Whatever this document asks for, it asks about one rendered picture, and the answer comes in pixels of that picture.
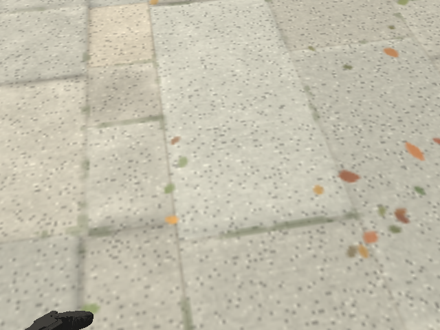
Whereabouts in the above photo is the robot left hand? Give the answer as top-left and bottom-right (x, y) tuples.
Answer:
(25, 311), (94, 330)

